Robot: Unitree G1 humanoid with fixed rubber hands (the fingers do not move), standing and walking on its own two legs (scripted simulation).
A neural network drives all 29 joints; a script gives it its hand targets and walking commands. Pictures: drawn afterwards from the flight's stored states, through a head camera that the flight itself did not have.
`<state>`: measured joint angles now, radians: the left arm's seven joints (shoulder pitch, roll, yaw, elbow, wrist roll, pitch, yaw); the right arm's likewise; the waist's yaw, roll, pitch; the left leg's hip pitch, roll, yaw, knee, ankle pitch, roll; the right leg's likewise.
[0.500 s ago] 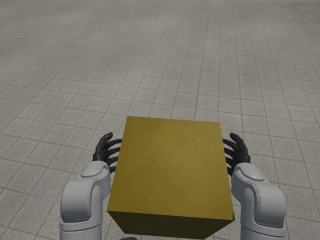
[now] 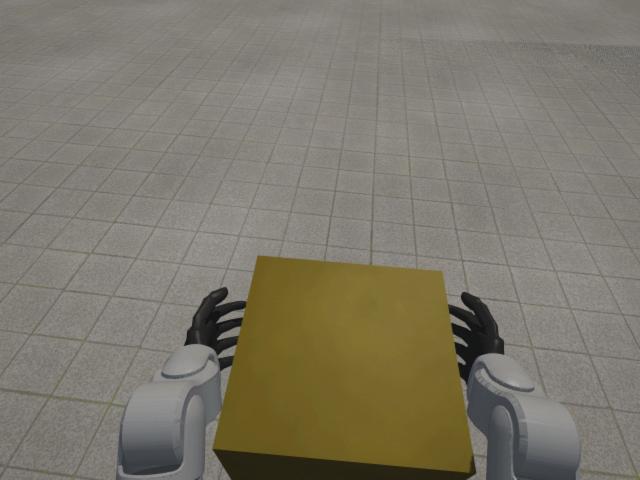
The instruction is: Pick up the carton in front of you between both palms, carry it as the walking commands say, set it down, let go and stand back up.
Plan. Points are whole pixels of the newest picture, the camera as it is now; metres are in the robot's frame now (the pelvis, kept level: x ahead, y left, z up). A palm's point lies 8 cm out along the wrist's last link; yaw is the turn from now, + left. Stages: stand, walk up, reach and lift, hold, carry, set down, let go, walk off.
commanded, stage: carry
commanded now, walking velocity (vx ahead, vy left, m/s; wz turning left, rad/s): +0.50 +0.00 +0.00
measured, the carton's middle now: (337, 392) +0.23 -0.01 +0.01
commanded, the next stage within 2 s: none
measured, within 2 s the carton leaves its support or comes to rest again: neither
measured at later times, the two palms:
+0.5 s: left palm (263, 187) +0.53 +0.11 +0.09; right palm (440, 185) +0.56 -0.19 +0.08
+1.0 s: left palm (259, 111) +0.81 +0.15 +0.08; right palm (399, 110) +0.81 -0.15 +0.09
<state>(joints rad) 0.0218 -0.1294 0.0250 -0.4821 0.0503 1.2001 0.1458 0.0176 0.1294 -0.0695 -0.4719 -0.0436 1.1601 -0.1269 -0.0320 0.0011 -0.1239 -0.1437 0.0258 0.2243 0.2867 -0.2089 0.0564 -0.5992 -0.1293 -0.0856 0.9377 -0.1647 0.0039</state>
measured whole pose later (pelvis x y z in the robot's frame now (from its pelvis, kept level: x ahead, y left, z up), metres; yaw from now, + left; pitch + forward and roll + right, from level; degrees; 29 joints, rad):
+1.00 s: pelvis +0.57 +0.00 -0.01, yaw +1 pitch +3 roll +1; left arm -0.01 -0.13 0.03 -0.56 0.05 1.21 0.14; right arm -0.01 0.13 -0.06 -0.55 -0.05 1.17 -0.12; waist -0.01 -0.04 -0.05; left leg -0.29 0.04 0.23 0.44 -0.19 0.04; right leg -0.24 -0.09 -0.13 0.47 -0.24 0.02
